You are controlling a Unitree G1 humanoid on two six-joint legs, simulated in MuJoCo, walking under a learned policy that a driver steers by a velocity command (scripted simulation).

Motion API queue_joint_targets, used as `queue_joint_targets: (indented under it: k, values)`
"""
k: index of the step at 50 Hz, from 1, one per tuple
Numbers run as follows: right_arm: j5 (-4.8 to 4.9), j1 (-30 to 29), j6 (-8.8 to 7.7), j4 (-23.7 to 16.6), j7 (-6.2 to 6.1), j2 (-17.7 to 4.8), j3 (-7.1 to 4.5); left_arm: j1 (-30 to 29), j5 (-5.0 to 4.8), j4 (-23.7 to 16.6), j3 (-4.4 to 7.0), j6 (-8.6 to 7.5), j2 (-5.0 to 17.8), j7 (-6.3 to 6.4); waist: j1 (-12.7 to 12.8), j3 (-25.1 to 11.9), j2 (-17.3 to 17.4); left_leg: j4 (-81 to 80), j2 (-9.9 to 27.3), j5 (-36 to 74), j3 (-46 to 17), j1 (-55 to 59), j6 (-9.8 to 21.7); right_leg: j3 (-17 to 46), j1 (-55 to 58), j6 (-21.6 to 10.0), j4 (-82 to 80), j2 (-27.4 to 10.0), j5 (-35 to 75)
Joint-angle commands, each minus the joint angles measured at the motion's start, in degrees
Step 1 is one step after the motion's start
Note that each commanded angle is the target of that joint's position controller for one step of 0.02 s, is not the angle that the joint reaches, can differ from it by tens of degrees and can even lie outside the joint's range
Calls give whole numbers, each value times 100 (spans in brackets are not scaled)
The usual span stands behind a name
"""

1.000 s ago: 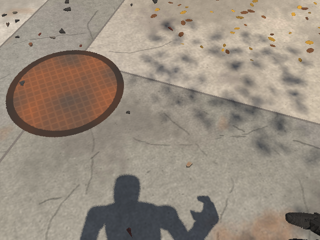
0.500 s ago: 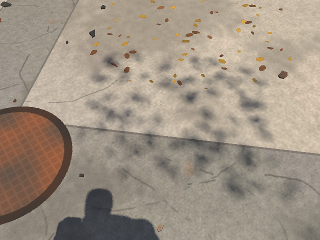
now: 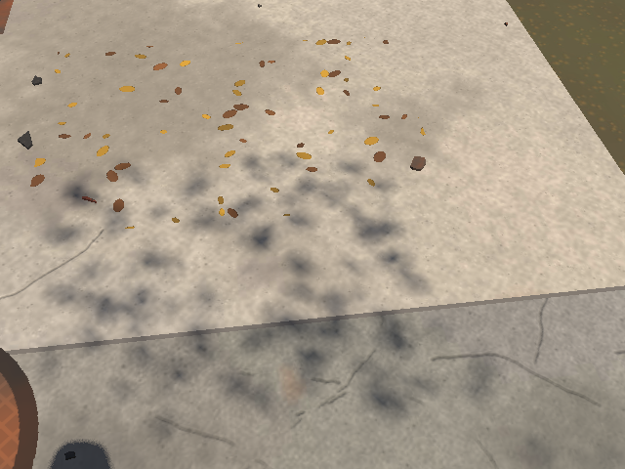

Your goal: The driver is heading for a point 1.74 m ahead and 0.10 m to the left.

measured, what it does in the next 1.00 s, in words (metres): walks ahead: right foot, then left foot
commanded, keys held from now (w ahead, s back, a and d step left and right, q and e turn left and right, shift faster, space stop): e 0.22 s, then no key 0.26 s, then w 0.52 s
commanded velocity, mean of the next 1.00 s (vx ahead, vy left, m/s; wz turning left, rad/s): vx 0.16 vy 0.00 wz -0.26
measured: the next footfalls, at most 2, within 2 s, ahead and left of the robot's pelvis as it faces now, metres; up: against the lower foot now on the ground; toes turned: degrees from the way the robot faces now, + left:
right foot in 0.32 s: +0.02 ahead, -0.14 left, +0.00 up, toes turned -12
left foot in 0.74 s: +0.08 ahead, +0.08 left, +0.00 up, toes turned -13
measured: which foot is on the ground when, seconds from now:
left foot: down 0.00-0.32, up 0.34-0.72, down 0.74-1.00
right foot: up 0.00-0.30, down 0.32-0.74, up 0.76-1.00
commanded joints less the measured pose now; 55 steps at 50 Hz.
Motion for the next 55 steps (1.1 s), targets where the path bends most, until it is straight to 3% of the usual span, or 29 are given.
queue_joint_targets:
  k: [1, 4, 8, 12, 14, 15, 16, 17, 18, 19, 20, 21, 24, 25, 26, 28, 31, 34, 36, 37, 38, 39, 40, 41, 44, 47, 50, 52, 55]
  values:
    - [107, -541, -48, -559, -93, -664, -148, 400, -11, -180, 214, 46, 524, 19, 160, -321, 945, -1038, 1404, 1624, -1080, 826, 1044, -132, -657, 300, 1515, -402, 147]
    - [52, -221, 54, -483, -143, -741, -181, -83, -81, -399, 109, 48, 300, -13, -130, -282, 1155, -1081, 1306, 1811, -601, 1256, 1144, -510, -754, 432, 830, -581, 407]
    - [85, -129, 113, -444, -111, -1048, -310, -333, -44, -564, 16, 29, 155, -105, -289, -506, 1330, -996, 1584, 2122, -337, 1443, 1251, -753, -44, 392, -376, -853, 167]
    - [201, -174, 100, -386, -14, -1184, -376, -212, -51, -556, 64, 72, 269, -172, -242, -555, 1402, -815, 1747, 2294, -209, 1296, 1213, -1023, 749, 148, -1474, -784, 258]
    - [326, -305, 95, -327, 10, -1153, -357, 170, -25, -401, 82, 70, 192, -189, 36, -577, 1257, -414, 1626, 2240, -41, 1111, 995, -1160, 1489, -146, -2791, -618, 1094]
    - [350, -80, 71, -200, 28, -984, -305, 317, 0, -334, 115, 63, 283, -159, 84, -605, 987, -81, 1443, 1819, 179, 739, 675, -1034, 2156, -322, -3462, -573, 1795]
    - [158, 97, 33, -198, 68, -648, -204, 457, -2, -362, 204, 49, 658, -92, -11, -836, -82, 961, 999, 417, 685, -220, 129, 130, 3224, -591, -3542, -1427, 3399]
    - [-64, -69, -14, -452, 95, -367, -69, 282, 122, -517, 252, 21, 1159, -51, -69, -778, -1614, 2132, 272, -2279, 901, -1639, -379, 1711, 3464, -1619, -3377, -2852, 5123]
    - [38, -521, -5, -484, 27, -772, -202, 525, 271, -453, 169, -94, 780, -79, 436, -1056, -1002, 3042, 320, -2562, 196, -1575, -466, 1719, 2986, -2173, -3494, -3025, 4685]
    - [176, -551, 41, -440, 14, -887, -257, 318, 281, -360, 90, -186, 624, -94, 291, -811, -758, 3388, 378, -2260, 63, -1582, -436, 1239, 2775, -1974, -3549, -2663, 4218]
    - [193, -417, 87, -318, -12, -829, -270, -3, 202, -326, 77, -234, 554, -84, 140, -655, -609, 3355, 404, -1877, 18, -1596, -424, 886, 2649, -1662, -3571, -2313, 3740]
    - [145, -336, 131, -235, -43, -850, -288, -230, 122, -325, 35, -255, 466, -70, 69, -541, -574, 3277, 419, -1534, -14, -1560, -457, 702, 2539, -1496, -3579, -2168, 3720]
    - [149, -11, 148, -89, -19, -627, -231, -487, 140, -245, -79, -267, 211, -20, -144, -628, -538, 2820, 322, -841, 81, -868, -556, 219, 2226, -1407, -3567, -1848, 4046]
    - [154, 8, 134, -68, 6, -530, -179, -402, 124, -186, -87, -262, 157, -8, -82, -717, -541, 2351, 344, -682, 135, -727, -547, 184, 2303, -1374, -3667, -1760, 3218]
    - [166, -121, 112, -91, 37, -466, -134, -240, 97, -110, -64, -251, 215, -3, 67, -655, -596, 1948, 318, -626, 222, -646, -509, 295, 2307, -1385, -3856, -1733, 2044]
    - [219, -435, 46, -226, 89, -590, -129, 85, 59, 51, 35, -229, 546, -12, 315, -297, -787, 1538, 216, -873, 340, -812, -373, 875, 2302, -1511, -4275, -1925, 131]
    - [271, -514, -115, -261, 155, -697, -141, 204, 16, 180, 56, -291, 630, -34, 354, 60, -635, 943, 240, -1109, 311, -860, -93, 1344, 2301, -1561, -4450, -2164, -551]
    - [282, -124, -292, -68, 233, -556, -113, 75, -71, 259, 42, -335, 635, -66, 78, 87, -415, 84, 124, -600, 476, 33, 190, 1198, 1819, -1467, -4341, -2036, -529]
    - [253, 516, -368, 229, 247, -533, -133, -73, -62, 274, -23, -346, 430, -89, -267, -79, -234, -493, 12, -88, 512, 1281, 341, 867, 1148, -1223, -3903, -1690, -517]
    - [256, 1032, -396, 349, 216, -655, -161, -269, -5, 207, -125, -385, 107, -114, -483, -193, 41, -697, 475, -375, -101, 2014, 508, 531, 522, -945, -3149, -1395, -414]
    - [230, 1434, -414, 416, 178, -1188, -272, -427, 50, -15, -232, -476, -327, -151, -504, -265, 1259, -1305, 1476, -1569, -1725, 2610, 1009, -556, -585, -475, -1479, -583, -282]
    - [160, 1570, -448, 399, 220, -1387, -346, -671, -58, -191, -117, -563, 127, -121, -674, 95, 1647, -2007, 2326, -2435, -3284, 2432, 1711, -643, -1524, -340, -325, -527, -964]
    - [145, 1288, -495, 302, 197, -1061, -241, -558, -151, -128, -13, -626, 407, -130, -515, 400, 1163, -2065, 2277, -2768, -3227, 2286, 1732, -278, -1876, -359, 339, -869, -607]
    - [167, 1049, -522, 228, 183, -882, -182, -361, -149, -8, 0, -655, 404, -165, -360, 457, 1102, -2074, 2005, -2573, -2791, 2305, 1536, -281, -2015, -382, 539, -990, -97]
    - [167, 861, -502, 164, 167, -763, -107, -428, 0, 75, -4, -710, 234, -227, -284, 430, 841, -2242, 1500, -871, -1604, 2113, 1186, -451, -1839, -259, 265, -1243, 1106]
    - [169, 948, -460, 188, 133, -761, -88, -636, 1, 34, -95, -714, -39, -269, -341, 345, 791, -2310, 1161, 493, -734, 1826, 1128, -743, -1370, -38, -522, -1198, 1890]
    - [198, 1156, -419, 267, 104, -900, -112, -1100, -28, -93, -188, -745, -220, -326, -508, 436, 806, -2324, 1014, 970, -247, 1449, 1056, -928, -684, 21, -1639, -1048, 2542]
    - [234, 1353, -399, 350, 107, -998, -136, -1329, -59, -160, -193, -760, -181, -382, -578, 529, 813, -2336, 1150, 973, -239, 1451, 1073, -971, -418, -20, -2056, -970, 2679]
    - [309, 1391, -355, 442, 113, -1069, -178, -1415, -91, -234, -154, -782, -16, -448, -435, 618, 851, -2156, 1450, 1327, -290, 1875, 993, -840, -330, -269, -2456, -968, 2469]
